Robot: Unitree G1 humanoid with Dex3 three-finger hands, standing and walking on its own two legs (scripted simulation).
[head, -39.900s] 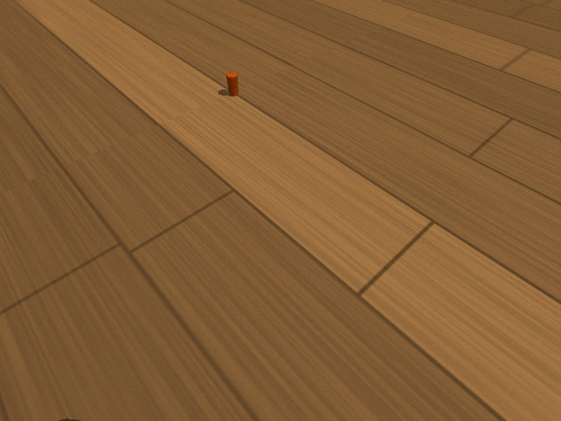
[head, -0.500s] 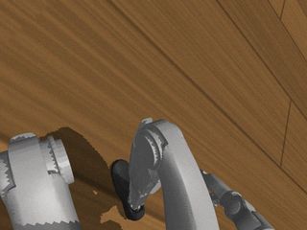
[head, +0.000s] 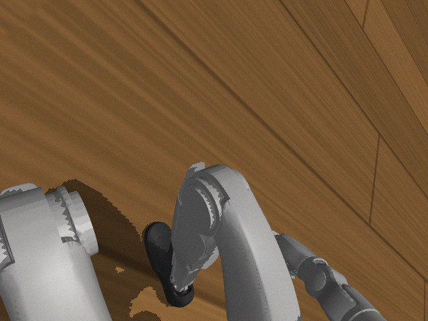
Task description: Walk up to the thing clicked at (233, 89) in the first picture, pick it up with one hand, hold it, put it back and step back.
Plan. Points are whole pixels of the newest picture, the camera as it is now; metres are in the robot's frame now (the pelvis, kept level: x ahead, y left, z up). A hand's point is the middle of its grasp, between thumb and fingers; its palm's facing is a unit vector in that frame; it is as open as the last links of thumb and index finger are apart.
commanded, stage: loosen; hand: left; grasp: from the side
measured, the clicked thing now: out of the picture +0.40 +0.38 -0.21
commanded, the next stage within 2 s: open in 0.08 s
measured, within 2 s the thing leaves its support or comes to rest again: rests again in 0.56 s
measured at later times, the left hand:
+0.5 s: hand out of the picture +0.40 +0.38 -0.17, palm faces +0.57 -0.82 +0.00, open 12.6 cm
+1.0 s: hand out of the picture +0.40 +0.39 -0.17, palm faces +0.59 -0.81 +0.01, open 16.6 cm
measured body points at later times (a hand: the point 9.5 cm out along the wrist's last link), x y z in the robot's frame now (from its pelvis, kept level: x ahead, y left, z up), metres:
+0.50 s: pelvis +0.00 +0.00 +0.00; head +0.22 +0.20 +0.33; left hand +0.37 +0.42 -0.17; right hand +0.19 -0.23 -0.03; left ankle +0.08 +0.12 -0.25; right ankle +0.12 -0.10 -0.25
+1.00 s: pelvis +0.00 +0.00 +0.00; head +0.23 +0.20 +0.33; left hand +0.36 +0.43 -0.17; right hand +0.18 -0.23 -0.04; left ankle +0.08 +0.12 -0.25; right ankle +0.12 -0.10 -0.25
